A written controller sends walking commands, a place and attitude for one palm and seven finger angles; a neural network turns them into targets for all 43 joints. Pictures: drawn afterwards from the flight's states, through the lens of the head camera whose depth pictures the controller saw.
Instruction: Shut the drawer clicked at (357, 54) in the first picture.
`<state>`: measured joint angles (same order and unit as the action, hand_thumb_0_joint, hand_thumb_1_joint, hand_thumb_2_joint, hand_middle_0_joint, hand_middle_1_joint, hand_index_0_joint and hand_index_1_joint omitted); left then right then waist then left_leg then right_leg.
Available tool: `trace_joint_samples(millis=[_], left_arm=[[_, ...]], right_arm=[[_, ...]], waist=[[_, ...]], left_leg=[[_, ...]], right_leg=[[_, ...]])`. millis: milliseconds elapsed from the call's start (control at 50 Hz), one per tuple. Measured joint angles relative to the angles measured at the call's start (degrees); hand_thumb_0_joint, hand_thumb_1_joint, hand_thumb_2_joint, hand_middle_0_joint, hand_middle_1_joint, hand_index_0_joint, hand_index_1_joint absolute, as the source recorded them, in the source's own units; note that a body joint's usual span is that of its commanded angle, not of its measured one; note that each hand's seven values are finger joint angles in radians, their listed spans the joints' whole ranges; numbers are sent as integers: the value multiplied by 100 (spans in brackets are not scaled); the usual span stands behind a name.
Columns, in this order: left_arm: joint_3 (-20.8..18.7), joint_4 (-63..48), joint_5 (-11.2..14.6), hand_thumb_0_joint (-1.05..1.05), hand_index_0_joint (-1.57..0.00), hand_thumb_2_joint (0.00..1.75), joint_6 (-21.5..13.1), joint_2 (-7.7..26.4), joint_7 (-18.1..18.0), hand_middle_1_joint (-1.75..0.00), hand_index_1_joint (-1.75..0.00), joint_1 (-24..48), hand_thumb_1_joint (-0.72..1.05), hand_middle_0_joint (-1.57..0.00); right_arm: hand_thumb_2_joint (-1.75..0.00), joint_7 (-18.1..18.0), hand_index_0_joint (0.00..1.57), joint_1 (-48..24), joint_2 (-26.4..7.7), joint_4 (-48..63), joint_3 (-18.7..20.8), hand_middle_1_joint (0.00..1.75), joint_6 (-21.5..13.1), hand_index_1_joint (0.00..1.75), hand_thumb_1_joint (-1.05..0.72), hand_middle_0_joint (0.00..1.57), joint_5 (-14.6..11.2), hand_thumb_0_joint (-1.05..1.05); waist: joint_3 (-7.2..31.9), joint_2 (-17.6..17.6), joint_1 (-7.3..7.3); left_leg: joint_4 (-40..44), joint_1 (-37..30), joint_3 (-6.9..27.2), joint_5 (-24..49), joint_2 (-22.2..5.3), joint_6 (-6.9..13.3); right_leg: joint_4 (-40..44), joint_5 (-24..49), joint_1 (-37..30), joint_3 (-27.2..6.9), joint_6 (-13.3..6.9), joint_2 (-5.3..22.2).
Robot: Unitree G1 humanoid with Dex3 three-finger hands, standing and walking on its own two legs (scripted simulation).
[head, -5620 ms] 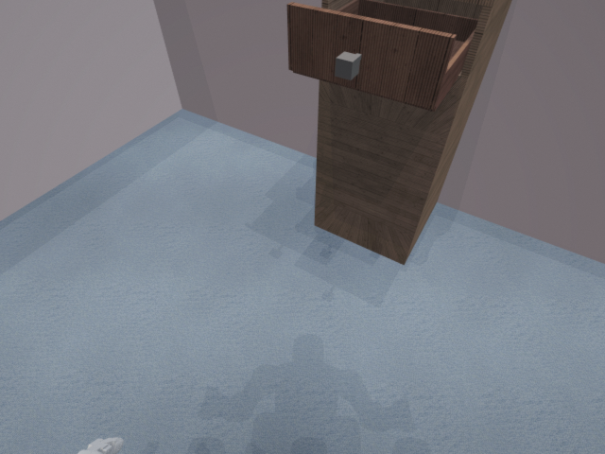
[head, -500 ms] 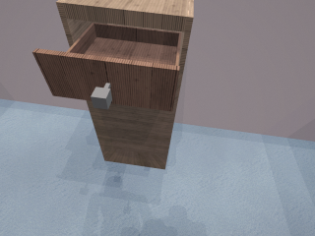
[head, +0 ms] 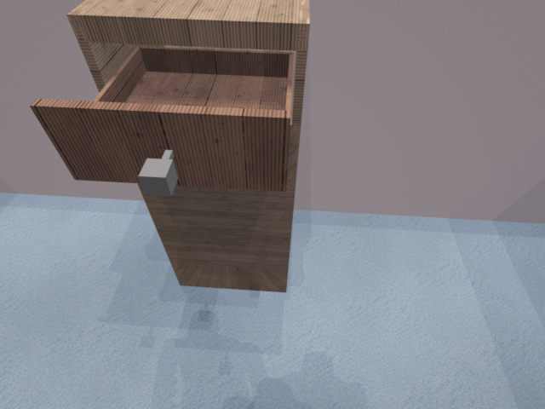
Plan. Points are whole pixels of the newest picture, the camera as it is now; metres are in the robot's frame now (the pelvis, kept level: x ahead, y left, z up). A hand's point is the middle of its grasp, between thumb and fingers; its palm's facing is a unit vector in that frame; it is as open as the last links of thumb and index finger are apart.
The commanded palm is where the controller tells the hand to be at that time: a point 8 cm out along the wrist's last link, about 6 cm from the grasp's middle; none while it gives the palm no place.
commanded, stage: look again from close up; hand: left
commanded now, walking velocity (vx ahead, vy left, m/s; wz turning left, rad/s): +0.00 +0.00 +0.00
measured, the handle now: (163, 168) +0.43 +0.20 +0.13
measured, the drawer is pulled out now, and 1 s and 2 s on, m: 0.21 0.21 0.21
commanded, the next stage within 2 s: shuffle to correct the standing spot in 0.42 s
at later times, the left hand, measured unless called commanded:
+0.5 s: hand out of the picture +0.02 +0.21 -0.16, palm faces +0.01 -0.96 -0.27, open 7.3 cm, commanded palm none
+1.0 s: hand out of the picture -0.05 +0.16 -0.18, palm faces +0.06 -0.99 -0.13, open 7.3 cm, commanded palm none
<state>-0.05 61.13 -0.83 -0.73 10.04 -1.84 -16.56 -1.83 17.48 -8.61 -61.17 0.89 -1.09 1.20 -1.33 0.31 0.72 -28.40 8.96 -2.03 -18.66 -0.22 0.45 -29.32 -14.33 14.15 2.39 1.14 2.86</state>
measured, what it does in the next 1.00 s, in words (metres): stands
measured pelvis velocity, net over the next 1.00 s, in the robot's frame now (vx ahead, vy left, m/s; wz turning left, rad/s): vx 0.02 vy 0.01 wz -0.01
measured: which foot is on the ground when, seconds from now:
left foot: down 0.00-1.00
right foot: down 0.00-1.00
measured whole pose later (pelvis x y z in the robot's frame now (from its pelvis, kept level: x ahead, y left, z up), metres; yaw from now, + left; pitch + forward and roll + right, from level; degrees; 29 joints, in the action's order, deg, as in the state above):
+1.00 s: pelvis +0.02 +0.01 -0.01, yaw -1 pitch -2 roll +0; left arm -1.2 64.2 -1.4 -0.7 5.7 -0.7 -25.5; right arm -1.5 24.2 -6.2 -66.6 1.2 -1.0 0.9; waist -0.9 0.1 -0.1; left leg -31.6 6.8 -2.8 -22.8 -0.1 1.5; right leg -32.7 -18.2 12.4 1.2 0.7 2.7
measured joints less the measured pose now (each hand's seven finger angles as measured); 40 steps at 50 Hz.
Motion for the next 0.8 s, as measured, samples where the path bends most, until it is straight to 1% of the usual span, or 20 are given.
trace_joint_samples(millis=[100, 220, 320, 420, 580, 620, 700, 800], left_arm=[[-63, -227, 5, 1, -20, 90, 44, 185, -20, -30, -30, 81, 92, -20], [-58, -334, 14, 1, -20, 90, 34, 337, 18, -30, -30, 308, 91, -20], [-23, -325, 10, 0, -20, 90, 31, 416, 63, -30, -30, 446, 91, -20], [11, -251, 2, 0, -20, 90, 46, 444, 92, -30, -30, 467, 91, -20], [49, -2, 5, 0, -20, 90, 58, 347, 75, -30, -30, 260, 91, -20], [51, 60, -6, 0, -20, 90, 80, 279, 66, -30, -30, 144, 91, -20], [25, 129, -37, 0, -20, 90, 123, 95, 82, -30, -30, -176, 91, -20], [-34, 203, -31, 0, -20, 90, 110, -138, 104, -30, -30, -570, 91, -20]], right_arm=[[-90, 9, 20, -164, -255, 162, 83, 30, 69, 30, -90, 20, -12, 1], [-90, 53, 20, -448, -512, 209, 93, 30, 72, 30, -91, 20, -6, 1], [-90, 100, 20, -621, -637, 211, 61, 30, 70, 30, -91, 20, 5, 1], [-90, 139, 20, -668, -682, 157, 18, 30, 72, 30, -90, 20, 10, 1], [-90, 155, 20, -513, -568, -97, -39, 30, 108, 30, -90, 20, -1, 1], [-90, 155, 20, -417, -492, -176, -51, 30, 143, 30, -90, 20, 9, 1], [-90, 160, 20, -139, -316, -298, -51, 30, 219, 30, -91, 20, 32, 1], [-90, 136, 20, 202, -81, -406, -39, 30, 196, 30, -91, 20, 22, 1]], waist=[[83, 51, 12], [139, 58, -27], [152, 30, -52], [128, 0, -71], [45, -21, -82], [57, -26, -89], [106, -8, -110], [68, -54, -120]], left_leg=[[-249, -20, -10, -142, -10, 4], [-145, -138, -16, -30, -1, 17], [58, -202, -13, 154, 15, 22], [251, -208, -7, 331, 35, 25], [417, -188, 22, 490, 53, 22], [385, -175, 23, 468, 49, 23], [165, -86, 26, 271, 7, 44], [-147, 0, 5, 43, -6, 72]], right_leg=[[-222, -114, -23, -18, 13, -3], [-82, 18, -159, -23, 19, 0], [155, 213, -245, -17, 26, 8], [367, 394, -266, -8, 32, 21], [572, 559, -281, 23, 40, 35], [542, 528, -269, 24, 36, 32], [345, 221, -194, 16, 8, -14], [107, 111, -122, -35, -15, -35]])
